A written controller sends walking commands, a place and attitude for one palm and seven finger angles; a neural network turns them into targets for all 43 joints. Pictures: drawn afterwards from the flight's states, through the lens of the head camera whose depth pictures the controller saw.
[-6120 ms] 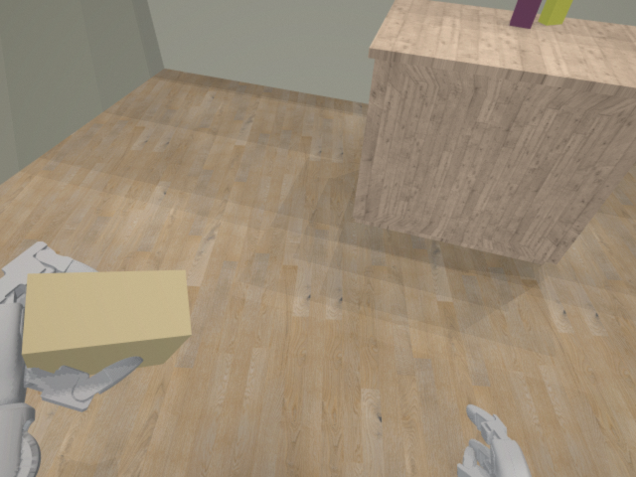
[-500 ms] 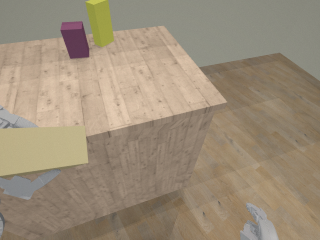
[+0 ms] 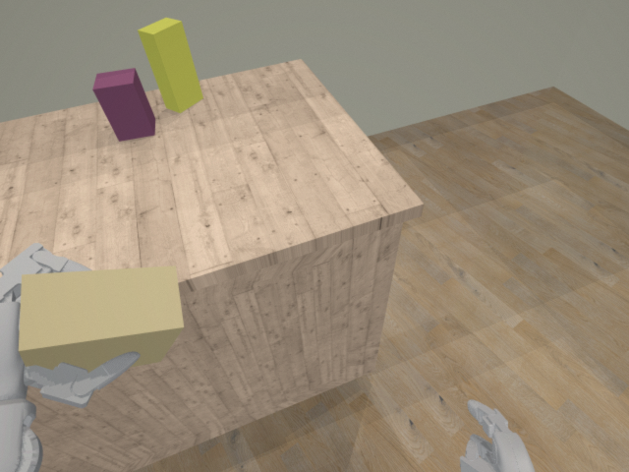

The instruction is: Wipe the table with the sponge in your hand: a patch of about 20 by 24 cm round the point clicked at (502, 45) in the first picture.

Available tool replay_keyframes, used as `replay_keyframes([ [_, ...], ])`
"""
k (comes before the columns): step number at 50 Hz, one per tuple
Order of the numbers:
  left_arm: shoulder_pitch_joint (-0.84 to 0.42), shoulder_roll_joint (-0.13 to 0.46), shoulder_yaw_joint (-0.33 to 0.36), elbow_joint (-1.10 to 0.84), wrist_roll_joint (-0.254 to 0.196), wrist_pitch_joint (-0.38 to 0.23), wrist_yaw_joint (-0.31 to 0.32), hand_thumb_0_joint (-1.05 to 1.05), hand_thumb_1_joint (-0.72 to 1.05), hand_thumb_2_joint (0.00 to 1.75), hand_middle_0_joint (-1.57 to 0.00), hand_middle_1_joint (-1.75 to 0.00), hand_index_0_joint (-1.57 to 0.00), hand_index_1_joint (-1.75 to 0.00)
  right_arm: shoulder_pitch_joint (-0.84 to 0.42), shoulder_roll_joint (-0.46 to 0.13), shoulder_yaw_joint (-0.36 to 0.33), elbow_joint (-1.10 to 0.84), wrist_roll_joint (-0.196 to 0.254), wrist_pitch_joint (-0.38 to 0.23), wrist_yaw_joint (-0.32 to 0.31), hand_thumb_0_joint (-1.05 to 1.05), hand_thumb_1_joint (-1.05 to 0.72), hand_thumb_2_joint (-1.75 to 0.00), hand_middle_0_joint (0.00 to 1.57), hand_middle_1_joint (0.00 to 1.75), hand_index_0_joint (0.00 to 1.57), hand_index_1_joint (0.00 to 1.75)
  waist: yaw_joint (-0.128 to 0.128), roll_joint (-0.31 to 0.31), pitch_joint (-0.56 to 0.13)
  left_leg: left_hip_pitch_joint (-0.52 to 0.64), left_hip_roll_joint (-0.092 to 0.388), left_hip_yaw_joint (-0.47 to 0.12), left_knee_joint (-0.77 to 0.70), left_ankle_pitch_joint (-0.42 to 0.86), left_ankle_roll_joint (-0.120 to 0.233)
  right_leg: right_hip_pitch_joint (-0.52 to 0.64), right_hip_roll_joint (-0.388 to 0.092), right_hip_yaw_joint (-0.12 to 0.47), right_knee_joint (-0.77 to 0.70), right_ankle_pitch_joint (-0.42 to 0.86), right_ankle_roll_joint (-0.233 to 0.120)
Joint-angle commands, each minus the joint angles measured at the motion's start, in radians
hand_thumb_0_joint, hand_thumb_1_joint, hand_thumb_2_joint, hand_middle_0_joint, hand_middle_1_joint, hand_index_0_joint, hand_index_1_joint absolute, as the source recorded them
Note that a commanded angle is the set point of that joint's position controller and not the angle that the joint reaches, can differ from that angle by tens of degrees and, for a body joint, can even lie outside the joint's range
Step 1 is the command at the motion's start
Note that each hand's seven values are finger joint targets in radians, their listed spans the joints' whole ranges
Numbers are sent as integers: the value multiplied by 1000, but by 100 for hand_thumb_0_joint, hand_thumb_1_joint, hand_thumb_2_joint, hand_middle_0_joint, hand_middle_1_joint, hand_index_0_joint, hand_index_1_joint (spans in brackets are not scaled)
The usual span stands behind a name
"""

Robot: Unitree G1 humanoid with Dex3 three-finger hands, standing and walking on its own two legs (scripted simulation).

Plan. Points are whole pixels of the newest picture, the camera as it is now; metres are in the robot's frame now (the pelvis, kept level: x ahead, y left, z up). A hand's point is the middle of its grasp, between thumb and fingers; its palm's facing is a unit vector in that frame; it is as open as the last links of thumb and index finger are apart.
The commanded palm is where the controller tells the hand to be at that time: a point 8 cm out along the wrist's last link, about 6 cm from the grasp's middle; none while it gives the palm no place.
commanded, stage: come to a stop and stand still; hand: left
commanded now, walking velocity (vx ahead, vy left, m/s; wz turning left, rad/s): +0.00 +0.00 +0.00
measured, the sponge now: (126, 323) +0.23 +0.20 +0.14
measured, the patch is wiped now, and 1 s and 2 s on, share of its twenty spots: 0.00 0.00 0.00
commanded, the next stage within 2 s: look again from close up in 0.82 s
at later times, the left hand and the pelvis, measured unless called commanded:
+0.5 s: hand (49, 374) +0.17 +0.24 +0.16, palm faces +0.41 -0.83 -0.37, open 10.2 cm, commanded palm +0.12 +0.28 +0.18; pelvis -0.04 +0.00 +0.00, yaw -1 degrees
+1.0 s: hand out of the picture +0.19 +0.29 +0.18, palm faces +0.44 -0.77 -0.46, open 10.2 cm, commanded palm +0.11 +0.29 +0.18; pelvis -0.05 +0.01 +0.00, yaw +0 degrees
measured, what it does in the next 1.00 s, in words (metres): steps on the spot: left foot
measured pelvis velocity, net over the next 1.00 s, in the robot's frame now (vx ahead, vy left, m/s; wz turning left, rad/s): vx -0.05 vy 0.01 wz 0.00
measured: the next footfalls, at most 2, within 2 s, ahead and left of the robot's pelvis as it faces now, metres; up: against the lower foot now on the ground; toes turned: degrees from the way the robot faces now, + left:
left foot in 0.18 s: +0.03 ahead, +0.12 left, +0.00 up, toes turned +2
left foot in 1.94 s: +0.15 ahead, +0.19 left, +0.00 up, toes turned +0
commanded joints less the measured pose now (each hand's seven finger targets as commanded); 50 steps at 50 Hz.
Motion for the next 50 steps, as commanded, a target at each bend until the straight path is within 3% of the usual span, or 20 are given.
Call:
replay_keyframes([
  [1,-29,240,174,-292,-8,-86,37,0,10,130,-120,-160,-120,-160,-112,-50,-15,-180,-9,-50,-18,0,-90,-90,20,30,20,30,14,-143,-170,-79,-3,-38,68,-29,-3,199,-288,239,-141,615,-60],
  [4,-5,248,193,-347,-11,-97,44,0,10,130,-120,-160,-120,-160,-109,-58,-23,-190,-16,-42,-26,0,-90,-90,20,30,20,30,18,-108,-188,-28,-10,-17,-84,22,1,222,-263,222,-134,566,-54],
  [7,37,223,179,-329,-18,-96,49,0,10,130,-120,-160,-120,-160,-64,-70,-33,-192,-19,-31,-25,0,-90,-90,20,30,20,30,6,-61,-183,97,-16,-16,-277,174,4,163,-218,208,-138,350,-10],
  [10,34,210,153,-336,-18,-98,46,0,10,130,-120,-160,-120,-160,-70,-111,-55,-201,-8,-26,-28,0,-90,-90,20,30,20,30,20,86,-169,170,138,-138,-370,422,48,87,-101,166,-76,150,57],
  [11,29,203,142,-312,-15,-96,42,0,10,130,-120,-160,-120,-160,-74,-116,-52,-204,-3,-27,-26,0,-90,-90,20,30,20,30,22,84,-151,135,160,-156,-375,423,56,83,-74,160,-75,112,69],
  [12,14,208,147,-290,-13,-95,39,0,10,130,-120,-160,-120,-160,-86,-103,-36,-197,-11,-27,-28,0,-90,-90,20,30,20,30,14,165,-107,41,182,-184,-421,348,71,94,-61,133,-43,76,79],
  [16,-92,167,91,-214,4,-91,27,0,10,130,-120,-160,-120,-160,-74,-102,-31,-181,-10,-44,-28,0,-90,-90,20,30,20,30,16,70,-54,-104,164,-149,-445,100,67,150,-57,137,-45,21,82],
  [19,-140,165,75,-226,6,-83,22,0,10,130,-120,-160,-120,-160,-70,-104,-33,-184,-13,-56,-24,0,-90,-90,20,30,20,30,10,-7,-61,-53,84,-95,-381,-10,45,84,-87,209,-163,-35,68],
  [23,-150,191,78,-222,4,-61,27,0,10,130,-120,-160,-120,-160,-63,-86,-26,-170,-17,-51,-15,0,-90,-90,20,30,20,30,4,-129,-76,60,11,-52,-213,14,33,-51,-194,325,-330,-296,28],
  [26,-119,209,101,-245,0,-53,35,0,10,130,-120,-160,-120,-160,-73,-72,-15,-170,-23,-43,-17,0,-90,-90,20,30,20,30,3,-107,-96,102,9,-64,-218,68,36,-59,-200,289,-326,-283,17],
  [29,-98,224,126,-288,-5,-55,37,0,10,130,-120,-160,-120,-160,-83,-83,-16,-180,-24,-37,-19,0,-90,-90,20,30,20,30,8,16,-101,65,41,-108,-353,73,39,2,-128,210,-249,-216,43],
  [32,-48,211,125,-270,0,-64,37,0,10,130,-120,-160,-120,-160,-79,-87,-13,-188,-20,-36,-22,0,-90,-90,20,30,20,30,14,81,-63,-81,98,-174,-484,-88,56,100,-62,169,-175,-189,68],
  [34,-61,199,123,-273,3,-70,36,0,10,130,-120,-160,-120,-160,-78,-88,-16,-191,-20,-41,-24,0,-90,-90,20,30,20,30,12,101,-60,-112,116,-185,-514,-70,59,147,-38,141,-124,-73,72],
  [38,-31,175,101,-228,4,-76,35,0,10,130,-120,-160,-120,-160,-58,-95,-25,-176,-13,-60,-24,0,-90,-90,20,30,20,30,11,46,-133,-26,101,-145,-432,159,49,181,-50,148,-113,131,73],
  [45,-111,183,84,-236,9,-77,33,0,10,130,-120,-160,-120,-160,-63,-100,-29,-161,-16,-67,-22,0,-90,-90,20,30,20,30,5,-51,-66,-15,57,-114,-380,15,39,50,-97,237,-230,-96,56],
  [46,-1122,1022,684,-455,150,-174,23,0,10,130,-120,-160,-120,-160,82,-122,-49,-151,-46,-124,-21,0,-90,-90,20,30,20,30,21,-194,66,-44,18,-48,-224,173,47,-90,-94,227,-294,93,162],
  [47,-574,427,302,103,51,-143,-29,0,10,130,-120,-160,-120,-160,14,-7,-8,-109,-22,-121,-17,0,-90,-90,20,30,20,30,18,-177,-224,79,-38,-66,-219,168,61,18,-180,228,-228,-2,54],
  [48,-303,321,237,56,0,-142,-25,0,10,130,-120,-160,-120,-160,-20,-42,-30,-178,-3,-134,-18,0,-90,-90,20,30,20,30,76,-146,-102,84,-28,-54,-211,142,44,-6,-165,340,-324,-51,77],
  [49,-248,171,133,102,-22,-132,-31,0,10,130,-120,-160,-120,-160,-44,-66,-41,-203,12,-148,-3,0,-90,-90,20,30,20,30,51,-10,-132,125,-23,-41,-251,118,40,27,-193,362,-297,-58,30],
  [50,-267,207,119,-7,-22,-149,-40,0,10,130,-120,-160,-120,-160,-30,-85,-43,-197,4,-145,4,0,-90,-90,20,30,20,30,45,54,-167,124,-33,-52,-297,93,47,52,-182,315,-261,-86,33],
])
